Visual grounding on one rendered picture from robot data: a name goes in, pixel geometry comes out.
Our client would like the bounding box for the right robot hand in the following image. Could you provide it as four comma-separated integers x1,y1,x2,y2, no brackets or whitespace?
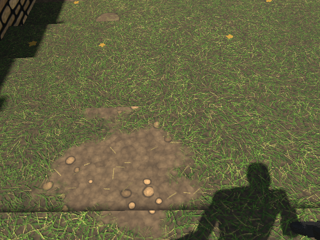
290,220,320,240

